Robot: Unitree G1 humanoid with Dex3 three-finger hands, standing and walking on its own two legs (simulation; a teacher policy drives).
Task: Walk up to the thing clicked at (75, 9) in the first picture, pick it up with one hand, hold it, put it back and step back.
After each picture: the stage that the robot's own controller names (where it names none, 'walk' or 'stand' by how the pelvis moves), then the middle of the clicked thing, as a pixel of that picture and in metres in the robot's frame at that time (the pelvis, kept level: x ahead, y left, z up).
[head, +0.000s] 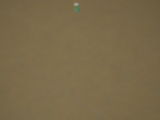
stand; (76, 7) +2.18 +0.12 -0.72
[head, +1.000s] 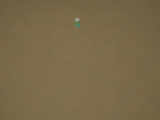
walk; (77, 22) +2.05 +0.28 -0.72
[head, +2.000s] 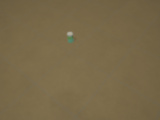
walk; (70, 37) +1.42 +0.28 -0.72
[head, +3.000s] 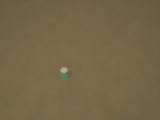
walk; (64, 73) +0.91 +0.25 -0.72
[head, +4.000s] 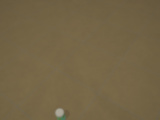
walk; (60, 115) +0.54 +0.24 -0.72
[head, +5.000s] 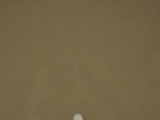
stand; out of the picture +0.44 +0.00 -0.69
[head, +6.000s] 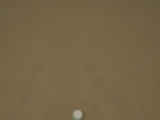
stand; (77, 116) +0.46 +0.04 -0.70
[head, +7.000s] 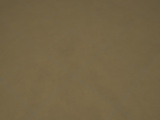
walk; out of the picture +0.44 +0.07 -0.73
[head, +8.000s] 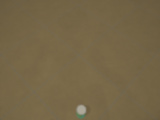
walk; (81, 111) +0.40 +0.02 -0.67
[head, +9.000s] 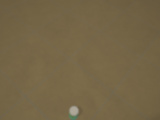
walk; (73, 113) +0.43 +0.05 -0.68
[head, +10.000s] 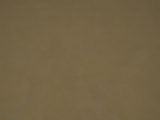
stand; out of the picture +0.43 +0.18 -0.72
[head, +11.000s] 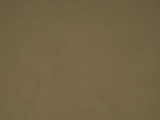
stand; out of the picture +0.43 +0.16 -0.72
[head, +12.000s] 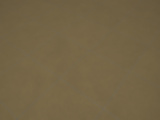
stand; out of the picture +0.42 +0.16 -0.73
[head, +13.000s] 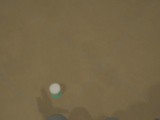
go down; (55, 90) +0.45 +0.17 -0.54
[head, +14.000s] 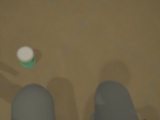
go down; (26, 58) +0.48 +0.22 -0.30
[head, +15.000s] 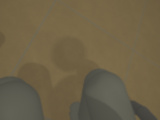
close in; out of the picture +0.46 +0.26 -0.25
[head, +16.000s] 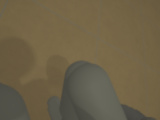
close; out of the picture +0.46 +0.28 -0.22
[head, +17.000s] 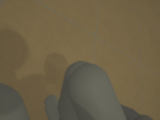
lift; out of the picture +0.45 +0.29 -0.23
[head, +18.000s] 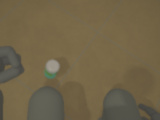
hold; (51, 69) +0.45 +0.17 -0.36
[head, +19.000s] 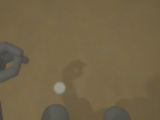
lift; (59, 88) +0.42 +0.14 -0.48
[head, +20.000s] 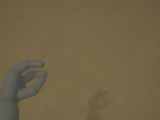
hold; out of the picture +0.39 +0.14 -0.67
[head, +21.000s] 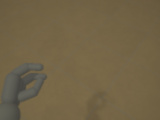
close; out of the picture +0.39 +0.14 -0.67
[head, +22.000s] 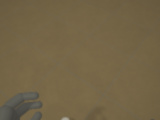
hold; out of the picture +0.40 +0.14 -0.65
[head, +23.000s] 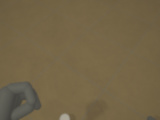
crouch; out of the picture +0.39 +0.12 -0.62
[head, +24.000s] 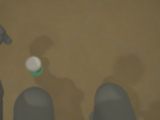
crouch; (34, 66) +0.45 +0.18 -0.34
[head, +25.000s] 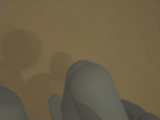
lower; out of the picture +0.43 +0.24 -0.23
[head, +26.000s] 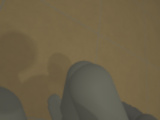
lower; out of the picture +0.42 +0.25 -0.23
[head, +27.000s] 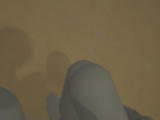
lower; out of the picture +0.42 +0.25 -0.23
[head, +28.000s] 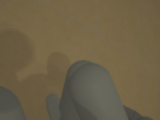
lower; out of the picture +0.42 +0.25 -0.23
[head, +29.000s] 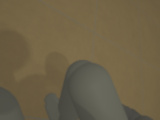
open; out of the picture +0.42 +0.25 -0.23
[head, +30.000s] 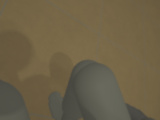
stand; out of the picture +0.35 +0.19 -0.26
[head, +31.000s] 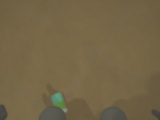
walk; (59, 103) +0.34 +0.14 -0.53
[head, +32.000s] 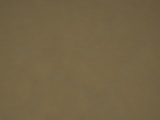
stand; out of the picture +0.29 +0.11 -0.69
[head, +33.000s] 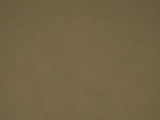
stand; out of the picture +0.30 +0.12 -0.69
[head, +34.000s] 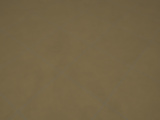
stand; out of the picture +0.30 +0.10 -0.72
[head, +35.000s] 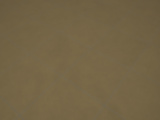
stand; out of the picture +0.31 +0.11 -0.75
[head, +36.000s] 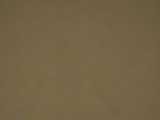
stand; out of the picture +0.28 +0.11 -0.75
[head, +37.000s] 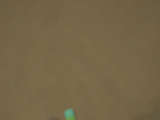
walk; (70, 118) +0.34 +0.04 -0.73
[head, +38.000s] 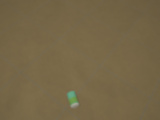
walk; (72, 99) +0.53 +0.06 -0.73
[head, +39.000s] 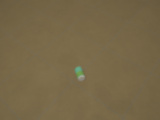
walk; (79, 73) +0.83 +0.13 -0.72
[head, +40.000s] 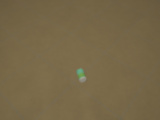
stand; (81, 75) +0.91 +0.04 -0.73
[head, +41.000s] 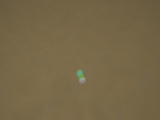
stand; (81, 76) +0.94 +0.05 -0.75
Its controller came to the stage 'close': yes
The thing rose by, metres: 0.01
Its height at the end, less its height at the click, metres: -0.02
